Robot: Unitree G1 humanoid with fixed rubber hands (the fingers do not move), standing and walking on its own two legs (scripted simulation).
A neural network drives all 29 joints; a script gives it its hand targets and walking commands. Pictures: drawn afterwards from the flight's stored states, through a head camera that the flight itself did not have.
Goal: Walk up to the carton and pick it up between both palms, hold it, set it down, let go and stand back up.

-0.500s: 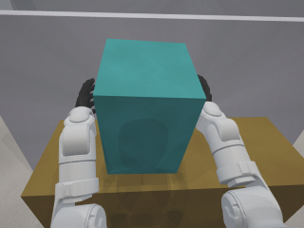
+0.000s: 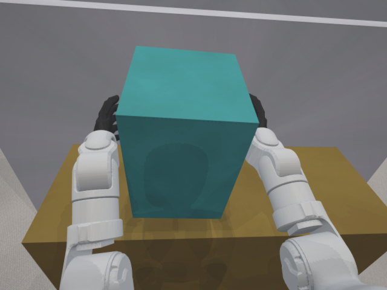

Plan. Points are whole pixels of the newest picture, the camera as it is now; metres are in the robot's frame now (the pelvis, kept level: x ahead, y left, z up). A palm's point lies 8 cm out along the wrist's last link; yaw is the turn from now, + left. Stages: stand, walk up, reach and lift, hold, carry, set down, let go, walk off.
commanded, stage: hold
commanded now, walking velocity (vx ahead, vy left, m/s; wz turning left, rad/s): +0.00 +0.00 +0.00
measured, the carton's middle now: (181, 139) +0.40 +0.01 +0.17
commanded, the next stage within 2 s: set down in 0.42 s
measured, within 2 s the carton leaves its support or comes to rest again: neither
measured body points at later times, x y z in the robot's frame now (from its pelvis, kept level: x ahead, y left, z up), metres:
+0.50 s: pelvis +0.01 +0.00 +0.00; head -0.04 +0.03 +0.45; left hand +0.38 +0.15 +0.20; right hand +0.38 -0.14 +0.20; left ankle +0.04 +0.12 -0.75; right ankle +0.01 -0.11 -0.75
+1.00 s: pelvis +0.01 -0.01 +0.00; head -0.02 +0.03 +0.45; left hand +0.39 +0.16 +0.15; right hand +0.40 -0.13 +0.15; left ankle +0.04 +0.12 -0.75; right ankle +0.01 -0.11 -0.75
